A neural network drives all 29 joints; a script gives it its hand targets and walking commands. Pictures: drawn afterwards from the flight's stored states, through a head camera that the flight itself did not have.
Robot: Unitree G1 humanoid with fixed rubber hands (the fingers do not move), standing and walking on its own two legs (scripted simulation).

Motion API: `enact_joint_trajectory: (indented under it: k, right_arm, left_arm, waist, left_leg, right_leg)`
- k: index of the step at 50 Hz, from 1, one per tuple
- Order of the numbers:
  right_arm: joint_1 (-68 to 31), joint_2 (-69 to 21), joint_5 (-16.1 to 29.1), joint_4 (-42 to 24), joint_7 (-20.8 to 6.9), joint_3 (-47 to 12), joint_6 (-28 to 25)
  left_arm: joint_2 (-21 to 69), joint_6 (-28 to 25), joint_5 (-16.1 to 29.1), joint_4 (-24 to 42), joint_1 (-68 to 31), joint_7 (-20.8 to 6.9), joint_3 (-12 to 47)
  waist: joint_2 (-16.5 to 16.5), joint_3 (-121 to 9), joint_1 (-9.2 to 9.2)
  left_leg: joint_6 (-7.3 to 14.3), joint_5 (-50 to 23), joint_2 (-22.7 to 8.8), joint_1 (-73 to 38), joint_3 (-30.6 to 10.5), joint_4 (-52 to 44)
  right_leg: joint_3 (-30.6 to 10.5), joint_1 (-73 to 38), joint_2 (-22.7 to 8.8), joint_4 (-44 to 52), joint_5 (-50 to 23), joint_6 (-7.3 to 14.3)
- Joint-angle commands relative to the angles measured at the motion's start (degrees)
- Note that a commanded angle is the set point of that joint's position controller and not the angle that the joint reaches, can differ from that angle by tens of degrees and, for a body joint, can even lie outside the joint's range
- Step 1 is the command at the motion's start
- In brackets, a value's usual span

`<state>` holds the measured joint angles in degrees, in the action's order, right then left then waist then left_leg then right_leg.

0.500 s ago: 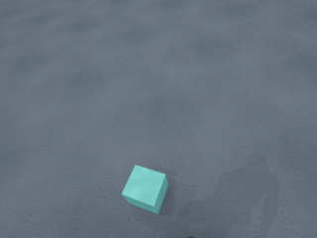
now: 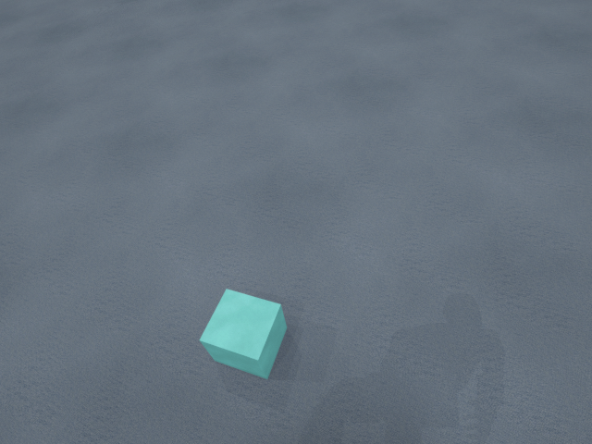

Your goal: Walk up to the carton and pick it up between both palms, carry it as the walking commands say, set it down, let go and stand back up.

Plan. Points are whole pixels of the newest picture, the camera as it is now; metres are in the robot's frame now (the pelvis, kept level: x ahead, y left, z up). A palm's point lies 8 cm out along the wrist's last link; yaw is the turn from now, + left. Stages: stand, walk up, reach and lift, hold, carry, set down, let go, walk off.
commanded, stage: walk up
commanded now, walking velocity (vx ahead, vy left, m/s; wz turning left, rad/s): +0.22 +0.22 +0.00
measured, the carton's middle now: (246, 333) +0.54 +0.27 -0.67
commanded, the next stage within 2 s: none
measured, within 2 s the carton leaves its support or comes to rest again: neither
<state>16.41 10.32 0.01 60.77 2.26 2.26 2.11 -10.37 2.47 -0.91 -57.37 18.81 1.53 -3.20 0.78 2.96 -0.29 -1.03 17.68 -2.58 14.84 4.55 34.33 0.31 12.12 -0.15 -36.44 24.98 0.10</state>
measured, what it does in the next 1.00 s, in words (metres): steps to the left: left foot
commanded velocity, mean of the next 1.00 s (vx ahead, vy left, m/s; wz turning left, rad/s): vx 0.11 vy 0.18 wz -0.01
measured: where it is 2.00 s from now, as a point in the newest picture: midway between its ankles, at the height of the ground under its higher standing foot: outside the picture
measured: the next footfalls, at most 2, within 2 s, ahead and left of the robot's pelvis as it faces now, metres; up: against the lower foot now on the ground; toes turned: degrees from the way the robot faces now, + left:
left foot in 0.56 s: +0.16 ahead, +0.21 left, +0.00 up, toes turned +6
right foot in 1.10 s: +0.08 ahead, +0.00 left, +0.00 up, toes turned +0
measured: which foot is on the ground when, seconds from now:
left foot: up 0.00-0.54, down 0.56-1.00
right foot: down 0.00-0.56, up 0.58-1.00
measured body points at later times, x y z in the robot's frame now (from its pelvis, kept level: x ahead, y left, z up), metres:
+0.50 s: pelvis +0.06 +0.07 +0.02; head +0.09 +0.06 +0.46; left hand -0.01 +0.30 -0.13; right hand +0.14 -0.18 -0.14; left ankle +0.08 +0.19 -0.70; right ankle -0.03 -0.08 -0.72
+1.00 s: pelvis +0.06 +0.15 +0.00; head +0.09 +0.16 +0.45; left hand +0.04 +0.38 -0.16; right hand +0.14 -0.08 -0.14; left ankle +0.12 +0.20 -0.72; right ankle +0.00 -0.01 -0.68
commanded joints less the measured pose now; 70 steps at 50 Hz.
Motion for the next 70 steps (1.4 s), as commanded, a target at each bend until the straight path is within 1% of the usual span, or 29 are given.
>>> enact_joint_trajectory:
  k: [1, 3, 5, 7, 18, 21, 23, 24, 25, 26, 27, 28, 29, 31, 40, 48, 52, 53, 54, 55, 56, 58, 60, 63, 64, 65, 66, 67, 70]
  right_arm:
    - [-0.32, 6.18, -3.65, -5.53, -3.7, 2.76, 0.79]
    - [1.9, 7.88, -3.84, -1.15, -4.48, 4.21, 0.92]
    - [-0.63, 7.76, -3.41, -1.82, -4.84, 3.62, 1.68]
    - [-3.41, 6.9, -3.29, -2.52, -4.86, 2.93, 1.81]
    - [-13.06, 4.18, -1.7, -7.37, -4.95, 0.42, 0.44]
    - [-12.55, 3.58, -0.96, -7.32, -4.83, -0.29, -1.17]
    - [-4.81, 3.71, -0.85, -4.7, -4.08, -0.36, -2.31]
    - [2.91, 5.42, -0.92, -1.73, -3.53, 0.17, -3.07]
    - [9.42, 10.16, -1.77, 0.07, -2.69, 1.36, -4.01]
    - [8.17, 15.64, -0.97, -0.9, -1.52, 1.94, -3.61]
    - [7.46, 14.63, 0.09, -1.69, -1.69, 1.35, -3.39]
    - [5.72, 12.55, -0.2, -2.47, -1.41, 1.06, -3.43]
    - [2.17, 9.73, 0.15, -3.54, -0.95, 0.82, -3.09]
    - [-1.6, 6.65, 0.16, -4.31, -0.52, -0.13, -2.49]
    - [-4.41, 7.9, -0.12, -5.39, -0.29, -0.15, -1.82]
    - [-3.68, 9.62, -1.08, -4.55, -0.27, 0.77, -0.33]
    - [-6.33, 9.65, -0.78, -5.26, -0.54, 1.16, 0.9]
    - [-5.59, 8.01, -0.37, -5.29, -0.71, 1.06, 0.79]
    - [-5.68, 6.42, -0.35, -6.49, -1.09, 0.62, 0.45]
    - [-7.75, 6.24, -1.12, -7.91, -1.27, 0.52, 0.75]
    - [-7.98, 6.64, -1.48, -8.42, -1.68, 0.9, 1.07]
    - [-7.07, 7.21, -1.44, -7.58, -2.34, 1.31, 0.75]
    - [-6.58, 5.31, -1.36, -6.73, -2.79, 0.48, 0.17]
    - [-7.66, 4.04, -0.43, -7.24, -2.79, -0.83, -1.14]
    - [-3.28, 2.98, -0.08, -5.85, -2.15, -1.46, -2.19]
    - [1.61, 4.86, -0.38, -4.73, -1.86, -1.07, -3.67]
    - [4.24, 8.17, -0.68, -3.69, -1.08, 0.12, -4.29]
    - [6.13, 9.84, -0.4, -2.51, -0.88, 0.79, -4.1]
    - [2.71, 7.51, 0.19, -2.72, -0.19, 0.32, -3.35]
  left_arm:
    - [-12.97, -3.34, -0.65, 0.34, 6.4, 2.66, -2.32]
    - [-9.95, -4.44, -0.87, -1.86, 7.19, 2.25, -1.9]
    - [-10.52, -5.12, -0.17, -3.34, 12.48, 2.73, -2.27]
    - [-10.08, -5.57, -0.12, -4.54, 15.65, 2.69, -2.54]
    - [-8.88, -5.75, -0.96, -3.46, 17.47, 2.35, -2.19]
    - [-9.98, -5.85, -0.95, -2.02, 12.04, 1.86, -2.21]
    - [-10.71, -5.54, -0.18, -1.38, 7.69, 1.38, -1.88]
    - [-9.94, -5.47, 0.39, -1.41, 7.08, 1.08, -1.63]
    - [-6.31, -5.44, 0.82, -0.37, 9.13, 0.76, -0.6]
    - [-3.31, -5.12, 0.93, 2.15, 10.06, 1.39, 0.25]
    - [-3.35, -3.91, 0.96, 1.99, 10.92, 1.98, 0.06]
    - [-3.42, -3.17, 0.67, 1.95, 9.83, 1.73, -0.38]
    - [-3.83, -2.45, 0.29, 2.27, 8.28, 1.76, -0.21]
    - [-3.42, -1.13, -0.19, 0.87, 6.54, 1.07, 0.67]
    - [-3.35, 2.62, -0.72, -1.95, 4.02, 1.07, 1.08]
    - [-4.2, 1.0, 0.05, -0.28, 2.0, 1.97, 2.33]
    - [-3.85, -0.39, 0.22, -2.67, 9.08, 2.3, 3.01]
    - [-6.44, -0.95, -0.07, -2.84, 9.37, 2.65, 2.28]
    - [-11.15, -1.3, -0.61, -3.01, 9.64, 2.91, 0.96]
    - [-15.0, -1.09, -0.64, -2.11, 6.91, 3.02, 0.37]
    - [-15.08, -1.25, -0.67, -0.92, 3.94, 3.6, 0.46]
    - [-11.16, -2.39, -0.09, 0.46, -0.06, 3.65, 1.09]
    - [-9.91, -2.97, -0.48, 0.16, 0.76, 3.47, 0.77]
    - [-10.88, -3.5, -0.66, -1.49, 4.75, 3.08, -0.44]
    - [-8.48, -3.75, -0.24, -1.77, 3.59, 2.13, -0.37]
    - [-5.34, -3.55, 0.53, -3.3, 5.62, 1.84, 0.64]
    - [-2.08, -3.62, 0.93, -2.88, 8.85, 1.65, 2.07]
    - [-1.55, -3.46, 1.02, -1.58, 7.38, 1.41, 2.58]
    - [-3.36, -2.15, 0.75, -0.33, 3.33, 1.21, 1.75]
  waist:
    - [-7.01, 11.41, -0.23]
    - [-4.33, 7.13, 0.31]
    - [-7.14, 3.88, -0.7]
    - [-8.67, 1.11, -2.12]
    - [-11.46, 5.52, -5.66]
    - [-13.15, 5.63, -3.84]
    - [-12.41, 1.45, -0.04]
    - [-8.08, -3.73, 2.84]
    - [4.38, -9.05, 4.56]
    - [20.61, -11.03, 2.17]
    - [16.09, -14.46, 1.78]
    - [10.14, -13.29, 0.04]
    - [6.71, -11.39, 0.67]
    - [4.06, -6.94, -1.17]
    - [5.58, -3.56, -1.01]
    - [7.15, -3.89, -0.27]
    - [4.82, -1.77, -4.32]
    - [-1.12, -0.6, -4.02]
    - [-13.92, -0.13, -3.99]
    - [-18.88, 2.88, -4.73]
    - [-15.5, 5.85, -3.16]
    - [-9.91, 4.2, -1.38]
    - [-10.11, 0.12, -1.3]
    - [-14.33, -3.46, -1.94]
    - [-16.34, -7.42, 0.15]
    - [-13.26, -11.46, 1.71]
    - [-1.02, -15.35, 1.0]
    - [5.14, -16.81, 1.12]
    - [6.77, -10.14, 1.28]
  left_leg:
    - [-2.1, -5.81, -1.71, 26.77, -10.14, 31.85]
    - [-1.57, -8.5, -1.42, 21.47, -8.09, 31.03]
    - [-2.23, -6.86, -0.13, 19.54, -6.85, 30.62]
    - [-2.01, -6.1, 0.39, 19.77, -6.52, 30.42]
    - [-2.47, -3.41, -3.48, 25.32, -5.55, 13.83]
    - [-1.55, -1.49, -3.83, 14.95, -4.64, 1.5]
    - [-0.87, -4.2, -1.3, 1.82, -1.99, -8.42]
    - [-0.35, -7.89, 0.99, -8.1, -0.69, -14.12]
    - [0.31, -15.21, -4.96, -17.41, -6.9, -16.29]
    - [3.29, -65.71, -16.71, -19.7, -17.31, -10.96]
    - [7.19, -79.62, -18.67, -20.15, -16.82, -8.61]
    - [7.85, -74.41, -18.61, -16.6, -15.43, -9.21]
    - [8.81, -60.21, -15.83, -13.54, -11.55, -10.86]
    - [7.67, -45.65, -12.11, -8.62, -8.7, -12.73]
    - [3.81, -0.27, -10.05, 1.81, -11.17, -23.51]
    - [7.7, 6.2, -9.97, -0.08, -14.98, -22.07]
    - [6.19, 7.92, -6.75, 6.33, -11.95, -17.56]
    - [5.21, 5.28, -4.06, 8.07, -9.42, -9.14]
    - [2.99, 8.57, 2.44, 14.14, -4.52, 2.92]
    - [1.38, 11.07, 5.16, 16.24, -3.04, 14.17]
    - [1.3, 9.01, 4.16, 15.52, -6.72, 21.49]
    - [1.43, 3.61, 3.15, 14.18, -7.76, 23.68]
    - [1.74, 2.9, 3.17, 11.66, -5.45, 13.02]
    - [2.12, 3.89, 4.36, 7.47, -2.7, -2.33]
    - [2.74, -4.03, 2.31, -1.55, -2.47, -12.68]
    - [2.64, -18.95, -2.12, -13.11, -4.91, -18.2]
    - [3.46, -46.62, -9.86, -23.29, -11.56, -13.43]
    - [5.13, -66.73, -14.87, -27.43, -15.0, -8.85]
    - [9.29, -62.61, -14.1, -20.14, -11.8, -10.03]
  right_leg:
    - [-31.57, 5.5, -23.11, 35.16, 14.2, -2.96]
    - [-17.8, -0.43, -15.7, 24.29, -9.66, -5.68]
    - [-13.68, -5.19, -15.76, 19.86, -31.16, -5.58]
    - [-12.15, -9.73, -15.57, 19.02, -37.17, -4.56]
    - [-12.05, -15.08, -19.91, 22.48, -28.99, 6.31]
    - [-8.51, -9.45, -19.21, 22.48, -26.83, 6.52]
    - [-5.57, -5.7, -17.39, 17.56, -33.2, 5.17]
    - [-3.01, -4.51, -13.7, 8.61, -33.98, 3.71]
    - [-0.78, 1.7, -9.6, -4.05, -26.13, 1.57]
    - [1.56, 10.86, -2.18, -17.85, 5.31, -2.36]
    - [-1.28, 11.15, -1.27, -24.69, 12.51, -2.3]
    - [-2.14, 11.06, -1.97, -26.71, 10.96, -2.23]
    - [-1.73, 11.89, -2.59, -26.76, 8.19, -1.44]
    - [-0.47, 13.3, -3.15, -28.64, 1.93, -1.11]
    - [1.61, 10.3, -2.24, -23.43, -6.67, -2.22]
    - [3.21, 5.9, -2.51, -7.23, 2.18, -0.84]
    - [5.28, -5.01, -2.59, 10.34, -6.93, 1.28]
    - [-2.9, -4.45, -8.82, 14.45, -7.23, 3.47]
    - [-18.67, -3.71, -19.86, 19.31, -10.36, 7.89]
    - [-28.54, 3.46, -28.58, 25.42, -7.85, 12.53]
    - [-28.64, 7.66, -29.43, 26.78, -10.92, 13.75]
    - [-17.67, 3.75, -23.28, 22.22, -27.75, 10.54]
    - [-10.94, -2.51, -17.77, 18.6, -29.93, 6.96]
    - [-5.96, -13.37, -16.33, 11.13, -55.37, 5.45]
    - [-1.52, -12.9, -12.25, 7.74, -52.3, 3.82]
    - [0.61, -7.53, -7.86, 3.67, -34.52, 2.39]
    - [0.52, 1.29, -5.16, 1.42, -10.23, 0.22]
    - [-0.19, 7.15, -3.73, -1.7, 4.51, -0.7]
    - [-0.23, 8.21, -2.79, -4.52, 6.85, -0.46]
